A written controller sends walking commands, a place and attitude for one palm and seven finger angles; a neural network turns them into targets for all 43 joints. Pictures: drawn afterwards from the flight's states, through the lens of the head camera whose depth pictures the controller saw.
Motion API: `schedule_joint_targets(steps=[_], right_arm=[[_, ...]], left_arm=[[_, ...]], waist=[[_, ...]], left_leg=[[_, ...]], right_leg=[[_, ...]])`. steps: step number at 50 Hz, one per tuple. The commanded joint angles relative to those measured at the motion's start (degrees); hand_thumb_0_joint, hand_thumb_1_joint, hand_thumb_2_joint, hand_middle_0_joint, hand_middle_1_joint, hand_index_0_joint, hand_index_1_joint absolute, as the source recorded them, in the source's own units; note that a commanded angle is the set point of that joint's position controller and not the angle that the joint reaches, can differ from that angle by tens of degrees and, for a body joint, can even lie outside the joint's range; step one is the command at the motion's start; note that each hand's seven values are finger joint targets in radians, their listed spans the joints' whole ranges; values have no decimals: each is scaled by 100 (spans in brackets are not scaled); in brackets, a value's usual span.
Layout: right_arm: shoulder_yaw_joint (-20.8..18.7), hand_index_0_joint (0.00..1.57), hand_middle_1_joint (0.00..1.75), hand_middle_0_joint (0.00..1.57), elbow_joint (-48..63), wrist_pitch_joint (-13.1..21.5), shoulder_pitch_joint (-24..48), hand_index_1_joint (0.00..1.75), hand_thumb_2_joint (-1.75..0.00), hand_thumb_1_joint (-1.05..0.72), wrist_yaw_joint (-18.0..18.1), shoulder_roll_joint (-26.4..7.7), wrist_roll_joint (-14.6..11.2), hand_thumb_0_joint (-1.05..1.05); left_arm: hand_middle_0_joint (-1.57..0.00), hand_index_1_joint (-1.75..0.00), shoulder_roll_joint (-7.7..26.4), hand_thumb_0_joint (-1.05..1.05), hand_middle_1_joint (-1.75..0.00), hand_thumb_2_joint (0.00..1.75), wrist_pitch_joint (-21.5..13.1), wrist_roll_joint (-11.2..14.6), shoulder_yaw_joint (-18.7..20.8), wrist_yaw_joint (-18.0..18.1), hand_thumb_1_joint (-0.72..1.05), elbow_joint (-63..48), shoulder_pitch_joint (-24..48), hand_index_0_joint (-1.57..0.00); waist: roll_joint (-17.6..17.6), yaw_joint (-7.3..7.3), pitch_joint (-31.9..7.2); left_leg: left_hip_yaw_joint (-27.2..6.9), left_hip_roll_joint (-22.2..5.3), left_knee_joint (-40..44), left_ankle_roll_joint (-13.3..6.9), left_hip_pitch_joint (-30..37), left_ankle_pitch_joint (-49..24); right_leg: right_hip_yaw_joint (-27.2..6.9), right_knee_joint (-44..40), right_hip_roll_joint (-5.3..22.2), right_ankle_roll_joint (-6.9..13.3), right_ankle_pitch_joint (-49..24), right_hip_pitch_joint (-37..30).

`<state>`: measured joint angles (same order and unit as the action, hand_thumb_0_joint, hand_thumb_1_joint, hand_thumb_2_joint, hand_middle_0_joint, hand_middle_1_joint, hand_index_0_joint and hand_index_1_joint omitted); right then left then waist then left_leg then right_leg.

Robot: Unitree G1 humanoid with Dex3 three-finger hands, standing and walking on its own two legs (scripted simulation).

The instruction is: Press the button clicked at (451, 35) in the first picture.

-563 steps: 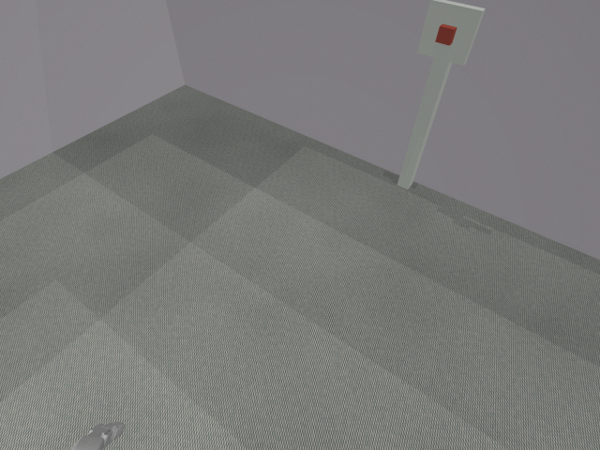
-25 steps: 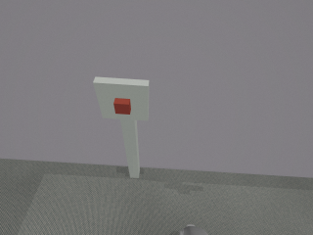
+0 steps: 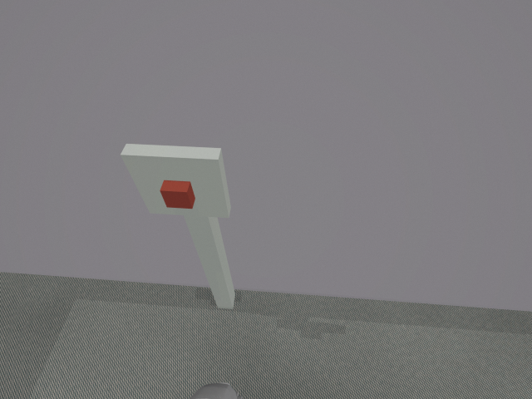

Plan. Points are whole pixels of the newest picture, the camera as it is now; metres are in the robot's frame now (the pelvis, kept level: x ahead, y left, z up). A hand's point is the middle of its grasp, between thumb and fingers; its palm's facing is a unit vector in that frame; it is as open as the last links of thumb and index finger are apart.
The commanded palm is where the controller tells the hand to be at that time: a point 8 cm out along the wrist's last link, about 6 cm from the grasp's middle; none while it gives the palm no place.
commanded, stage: come to a stop and stand still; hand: left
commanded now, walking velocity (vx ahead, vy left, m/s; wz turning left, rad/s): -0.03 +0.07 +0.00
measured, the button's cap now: (178, 193) +0.48 +0.21 -0.02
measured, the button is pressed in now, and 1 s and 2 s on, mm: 0 0 0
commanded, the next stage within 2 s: look again from close up in 0.74 s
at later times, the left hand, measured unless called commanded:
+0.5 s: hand out of the picture -0.03 +0.29 -0.17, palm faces +0.05 -0.97 -0.25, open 7.4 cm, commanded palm none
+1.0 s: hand out of the picture -0.05 +0.27 -0.17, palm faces +0.02 -0.97 -0.25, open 7.4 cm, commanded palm none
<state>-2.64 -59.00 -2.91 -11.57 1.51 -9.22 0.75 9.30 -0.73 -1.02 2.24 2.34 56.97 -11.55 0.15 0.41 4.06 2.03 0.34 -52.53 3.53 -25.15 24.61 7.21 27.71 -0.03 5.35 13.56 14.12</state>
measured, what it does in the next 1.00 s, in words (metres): steps on the spot: left foot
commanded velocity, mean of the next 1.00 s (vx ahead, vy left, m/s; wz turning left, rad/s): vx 0.00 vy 0.00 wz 0.00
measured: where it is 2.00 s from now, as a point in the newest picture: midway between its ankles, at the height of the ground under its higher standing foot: outside the picture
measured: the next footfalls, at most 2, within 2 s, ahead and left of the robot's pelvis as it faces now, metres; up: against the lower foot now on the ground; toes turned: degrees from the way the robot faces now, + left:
left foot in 0.24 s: +0.01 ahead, +0.16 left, +0.00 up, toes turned +2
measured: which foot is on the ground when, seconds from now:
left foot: up 0.00-0.22, down 0.24-1.00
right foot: down 0.00-1.00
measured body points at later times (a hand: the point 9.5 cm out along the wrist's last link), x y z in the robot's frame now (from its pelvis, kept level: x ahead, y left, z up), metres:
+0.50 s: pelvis -0.06 +0.09 -0.01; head -0.08 +0.09 +0.44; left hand -0.03 +0.34 -0.15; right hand +0.02 -0.14 -0.15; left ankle -0.03 +0.16 -0.74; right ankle +0.02 -0.06 -0.74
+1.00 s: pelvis -0.07 +0.07 +0.00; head -0.08 +0.06 +0.45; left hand -0.05 +0.32 -0.15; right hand -0.05 -0.18 -0.16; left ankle -0.03 +0.16 -0.74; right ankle +0.02 -0.06 -0.74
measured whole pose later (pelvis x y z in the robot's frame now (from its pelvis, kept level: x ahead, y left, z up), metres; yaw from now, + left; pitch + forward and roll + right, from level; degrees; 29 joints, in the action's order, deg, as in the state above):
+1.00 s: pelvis -0.07 +0.07 +0.00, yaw +0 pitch -3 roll +1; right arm -1.9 -60.3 -0.6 -17.0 0.4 -12.9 1.1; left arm 11.5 0.2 -1.3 0.4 1.2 59.7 -17.9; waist -0.2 -0.4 0.5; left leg 2.6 3.0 -27.0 -3.0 -12.4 12.0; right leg 0.2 27.0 1.9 -0.3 7.7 17.2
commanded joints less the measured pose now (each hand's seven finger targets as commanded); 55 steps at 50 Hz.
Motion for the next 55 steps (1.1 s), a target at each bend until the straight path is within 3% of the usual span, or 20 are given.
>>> schedule_joint_targets(steps=[1, 6, 7, 8, 9, 11, 12, 13, 14, 15, 16, 19, 28, 32, 43, 49, 55], right_arm=[[-75, 20, 30, 20, 412, 3, -156, 30, -90, -90, -42, -360, -5, 0], [-30, 20, 30, 20, 531, 94, -66, 30, -90, -90, -87, -296, -26, 0], [-36, 20, 30, 20, 1185, 148, 103, 30, -90, -90, -167, -906, 96, 0], [-59, 20, 30, 20, 1152, 182, -36, 30, -90, -90, -141, -514, 53, 0], [-95, 20, 30, 20, 1182, 200, -28, 30, -90, -90, -113, -479, 64, 0], [-70, 20, 30, 20, 1198, 227, -201, 30, -90, -90, -71, -584, 47, 0], [-90, 20, 30, 20, 1228, 255, -352, 30, -90, -90, -71, -754, 74, 0], [-116, 20, 30, 20, 1244, 254, -263, 30, -90, -90, -43, -947, 99, 0], [-109, 20, 30, 20, 1286, 239, -102, 30, -90, -90, -37, -966, 99, 0], [-101, 20, 30, 20, 1313, 246, 2, 30, -90, -90, -46, -946, 73, 0], [-94, 20, 30, 20, 1331, 242, 44, 30, -90, -90, -48, -989, 63, 0], [-87, 20, 30, 20, 1339, 264, 30, 30, -90, -90, -60, -1056, 65, 0], [-95, 20, 30, 20, 1025, 366, -324, 30, -90, -90, -58, -1070, 52, 0], [-85, 20, 30, 20, 806, 367, -370, 30, -90, -90, -66, -1107, 50, 0], [-73, 20, 30, 20, 342, 359, -463, 30, -90, -90, -84, -1163, 34, 0], [-61, 20, 30, 20, 184, 361, -556, 30, -90, -90, -86, -1153, 26, 0], [-53, 20, 30, 20, 63, 389, -481, 30, -90, -90, -88, -1224, 24, 0]], left_arm=[[-20, -30, 1012, 0, -30, 90, 13, -49, 252, 56, 90, -210, -632, -20], [-20, -30, 1078, 0, -30, 90, 53, -96, 256, 11, 90, -246, -610, -20], [-20, -30, 1502, 0, -30, 90, -57, -126, -33, 82, 90, -451, -703, -20], [-20, -30, 1474, 0, -30, 90, -21, -92, 157, 151, 90, -610, -803, -20], [-20, -30, 1294, 0, -30, 90, 8, -108, 183, 158, 90, -652, -617, -20], [-20, -30, 1174, 0, -30, 90, 106, -47, 99, 109, 90, -745, -366, -20], [-20, -30, 946, 0, -30, 90, 149, -44, 51, 74, 90, -753, -354, -20], [-20, -30, 772, 0, -30, 90, 147, -24, 24, 43, 90, -710, -473, -20], [-20, -30, 726, 0, -30, 90, 165, -48, 4, 25, 90, -675, -556, -20], [-20, -30, 733, 0, -30, 90, 207, -77, -15, 8, 90, -651, -555, -20], [-20, -30, 740, 0, -30, 90, 224, -78, -25, -13, 90, -636, -595, -20], [-20, -30, 746, 0, -30, 90, 219, -82, -36, -58, 90, -582, -778, -20], [-20, -30, 833, 0, -30, 90, 113, -63, 19, -82, 90, -528, -727, -20], [-20, -30, 874, 0, -30, 90, 97, -64, 12, -79, 90, -425, -680, -20], [-20, -30, 967, 0, -30, 90, 18, -55, -18, -74, 90, -112, -731, -20], [-20, -30, 1090, 0, -30, 90, -50, -32, -10, -72, 90, -42, -619, -20], [-20, -30, 1225, 0, -30, 90, -96, -15, 13, -77, 90, 24, -501, -20]], waist=[[660, 136, -574], [805, 122, -685], [-339, -266, -522], [137, -50, -1536], [-125, -104, -1564], [77, -221, -1109], [207, -243, -924], [107, -119, -542], [147, -34, -215], [-390, -32, 16], [-583, -6, 248], [-782, 64, 436], [-77, 43, -98], [-217, 34, 23], [-110, -4, 183], [159, -114, 57], [117, -128, -32]], left_leg=[[-260, -143, -134, -8, -227, 9], [-44, -48, 1142, -129, 579, -153], [-281, 158, 1448, -217, 136, -141], [-156, -5, 1543, -263, 698, -283], [-86, 129, 1940, -255, 923, -544], [-260, -60, 2496, -393, 1428, -959], [-554, -422, 2651, -507, 1482, -1159], [-867, -812, 2710, -667, 1101, -1377], [-861, -821, 2805, -705, 698, -1178], [-976, -762, 3094, -711, 407, -780], [-1091, -831, 3401, -728, 37, -190], [-1224, -840, 3898, -765, -442, 791], [-1281, -775, 3908, -753, 129, 520], [-1308, -754, 4028, -728, 54, 696], [-1085, -633, 3901, -680, 130, 699], [-850, -488, 3505, -639, 580, 209], [-760, -451, 3353, -617, 779, -68]], right_leg=[[-1498, -619, 2006, 803, -3880, -747], [-1556, -697, 1759, 645, -2287, -376], [-2037, -182, 1955, 418, -3587, -1239], [-1986, -50, 1997, 334, -2073, -912], [-1868, -77, 1795, 314, -1610, -799], [-1284, -79, 1226, -62, -174, 25], [-918, 41, 901, -257, 272, 355], [-645, 73, 640, -411, 347, 450], [-521, 81, 534, -449, 403, 405], [-454, 224, 480, -474, 454, 368], [-385, 313, 392, -503, 466, 268], [-354, 468, 289, -504, 324, 47], [-627, 117, 330, -452, 57, -154], [-724, 15, 347, -433, 127, -181], [-1055, -426, 470, -410, 479, -106], [-1417, -837, 625, -339, 968, 251], [-1556, -1037, 694, -303, 1111, 320]])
